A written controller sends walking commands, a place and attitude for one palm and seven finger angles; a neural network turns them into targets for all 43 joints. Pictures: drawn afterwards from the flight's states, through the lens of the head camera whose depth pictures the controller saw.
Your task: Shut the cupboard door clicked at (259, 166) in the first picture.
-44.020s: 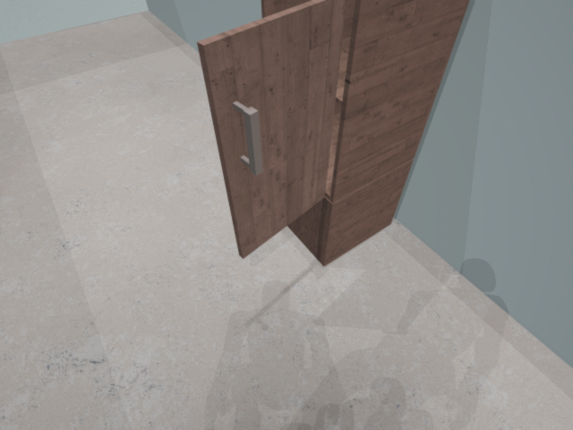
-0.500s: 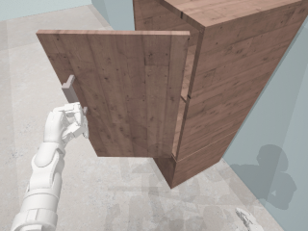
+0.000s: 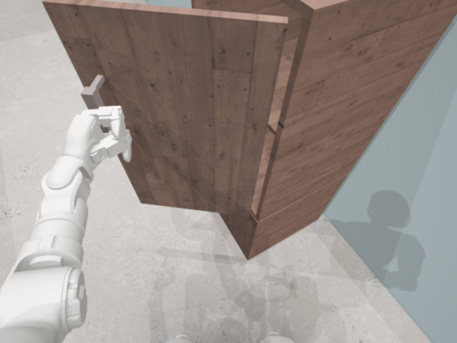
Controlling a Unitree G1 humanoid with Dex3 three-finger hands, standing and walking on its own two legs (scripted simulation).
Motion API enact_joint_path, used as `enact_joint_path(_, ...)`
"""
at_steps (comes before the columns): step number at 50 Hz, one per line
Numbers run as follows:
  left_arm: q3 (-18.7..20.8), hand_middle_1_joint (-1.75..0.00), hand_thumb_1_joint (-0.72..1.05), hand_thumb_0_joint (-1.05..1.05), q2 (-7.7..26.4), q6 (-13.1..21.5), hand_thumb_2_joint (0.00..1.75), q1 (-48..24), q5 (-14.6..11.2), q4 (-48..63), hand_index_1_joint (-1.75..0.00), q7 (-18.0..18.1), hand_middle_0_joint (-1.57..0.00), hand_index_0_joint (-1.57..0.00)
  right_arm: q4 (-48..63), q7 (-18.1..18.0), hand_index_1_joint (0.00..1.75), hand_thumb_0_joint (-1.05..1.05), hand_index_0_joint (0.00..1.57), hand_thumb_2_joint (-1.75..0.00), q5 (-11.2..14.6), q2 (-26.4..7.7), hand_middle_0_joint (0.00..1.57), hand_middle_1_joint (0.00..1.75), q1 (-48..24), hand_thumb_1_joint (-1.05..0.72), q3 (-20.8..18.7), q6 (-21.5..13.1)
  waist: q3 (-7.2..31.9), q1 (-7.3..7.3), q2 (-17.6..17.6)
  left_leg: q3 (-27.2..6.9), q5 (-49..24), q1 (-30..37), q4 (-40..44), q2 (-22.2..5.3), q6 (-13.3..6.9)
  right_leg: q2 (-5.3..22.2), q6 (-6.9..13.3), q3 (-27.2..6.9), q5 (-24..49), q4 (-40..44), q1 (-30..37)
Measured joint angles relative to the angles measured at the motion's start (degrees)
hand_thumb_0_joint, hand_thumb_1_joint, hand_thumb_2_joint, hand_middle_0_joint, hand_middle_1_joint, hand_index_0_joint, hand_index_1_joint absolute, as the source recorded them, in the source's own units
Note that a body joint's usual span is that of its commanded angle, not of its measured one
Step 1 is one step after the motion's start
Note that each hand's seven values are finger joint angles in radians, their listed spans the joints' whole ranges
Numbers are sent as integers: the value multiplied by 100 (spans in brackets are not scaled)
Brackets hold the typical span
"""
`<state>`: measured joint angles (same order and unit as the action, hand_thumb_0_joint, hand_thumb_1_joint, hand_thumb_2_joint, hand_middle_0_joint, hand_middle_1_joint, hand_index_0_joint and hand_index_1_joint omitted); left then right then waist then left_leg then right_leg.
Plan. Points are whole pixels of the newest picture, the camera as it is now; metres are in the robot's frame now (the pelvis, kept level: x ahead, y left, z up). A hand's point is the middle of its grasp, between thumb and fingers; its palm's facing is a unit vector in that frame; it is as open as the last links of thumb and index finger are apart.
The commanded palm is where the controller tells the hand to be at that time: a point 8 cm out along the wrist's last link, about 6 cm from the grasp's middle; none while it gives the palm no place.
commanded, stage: push the door shut along its arc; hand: left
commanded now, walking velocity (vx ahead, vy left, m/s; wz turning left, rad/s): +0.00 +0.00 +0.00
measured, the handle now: (107, 115) +0.51 +0.23 +0.09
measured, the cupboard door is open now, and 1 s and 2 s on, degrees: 53 40 20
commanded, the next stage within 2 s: pull the fist back off the door in 1.32 s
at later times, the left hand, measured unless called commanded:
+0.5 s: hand (152, 118) +0.49 +0.14 +0.11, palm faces -0.28 -0.96 -0.02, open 3.0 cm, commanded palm +0.48 +0.19 +0.10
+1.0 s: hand (162, 104) +0.52 +0.12 +0.11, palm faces -0.37 -0.93 -0.01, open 3.3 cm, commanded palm +0.54 +0.16 +0.10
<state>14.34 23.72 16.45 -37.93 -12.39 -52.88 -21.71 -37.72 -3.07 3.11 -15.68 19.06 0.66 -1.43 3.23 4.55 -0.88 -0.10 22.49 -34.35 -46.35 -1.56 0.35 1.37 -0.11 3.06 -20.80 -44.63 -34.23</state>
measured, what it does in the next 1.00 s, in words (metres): stands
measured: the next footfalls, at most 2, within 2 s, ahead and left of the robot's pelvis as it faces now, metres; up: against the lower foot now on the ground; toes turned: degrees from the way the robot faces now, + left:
none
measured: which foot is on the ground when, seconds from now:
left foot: down 0.00-1.00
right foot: down 0.00-1.00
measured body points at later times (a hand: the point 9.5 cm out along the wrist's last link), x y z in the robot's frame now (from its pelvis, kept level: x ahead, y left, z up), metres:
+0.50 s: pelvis -0.01 +0.00 -0.01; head +0.09 +0.01 +0.43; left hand +0.50 +0.19 +0.11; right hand +0.00 -0.27 -0.12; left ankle +0.00 +0.12 -0.71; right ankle +0.01 -0.12 -0.71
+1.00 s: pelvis -0.02 +0.01 -0.03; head +0.11 +0.02 +0.40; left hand +0.53 +0.18 +0.11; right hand -0.03 -0.27 -0.13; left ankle +0.00 +0.12 -0.71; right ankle +0.01 -0.12 -0.71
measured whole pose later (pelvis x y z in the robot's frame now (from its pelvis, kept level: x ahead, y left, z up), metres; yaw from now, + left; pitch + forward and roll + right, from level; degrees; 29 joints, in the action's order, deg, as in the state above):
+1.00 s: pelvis -0.02 +0.01 -0.03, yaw -1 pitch +19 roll -3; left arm 12.5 33.4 13.2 -68.2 -7.7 -74.1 -29.0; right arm -39.5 -3.1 1.0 -16.3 21.0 2.0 -2.9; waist 3.0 12.3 -1.1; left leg -1.0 24.0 -51.2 -55.8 -2.5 -0.1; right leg 0.5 -0.2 3.5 -20.9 -51.6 -49.9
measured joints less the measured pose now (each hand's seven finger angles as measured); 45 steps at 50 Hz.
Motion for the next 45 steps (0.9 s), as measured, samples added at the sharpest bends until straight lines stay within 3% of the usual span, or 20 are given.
enact_joint_path(11,-4,-150,90,2,-27,83,90,-514,180,-523,-150,-149,-130,-130,-4,36,30,1,20,-90,-50,51,20,30,87,-91,41,78,69,236,-9,94,61,-180,-133,-13,-49,-12,-44,-100,-1,-97,-205)
enact_joint_path(20,198,-150,90,2,247,137,90,-1212,368,-1111,-150,-199,-130,-130,82,85,30,1,20,-90,-99,55,20,30,122,-91,99,104,19,458,1,152,65,-492,-259,-47,-51,-45,-42,-164,17,-232,-552)
enact_joint_path(34,226,-150,84,0,763,-30,91,-1876,402,-1643,-150,-759,-130,-130,-25,22,30,1,20,-90,-114,-83,20,30,301,-91,68,152,3,594,-11,50,100,-945,-500,-108,-24,-103,-6,-73,12,-376,-937)
enact_joint_path(45,-108,-150,91,2,873,-212,97,-2664,405,-1963,-150,-766,-130,-130,-155,0,30,1,20,-90,-177,-105,20,30,221,-91,92,-54,-23,685,-17,-70,119,-1456,-797,-85,-34,-80,-6,34,-2,-588,-1362)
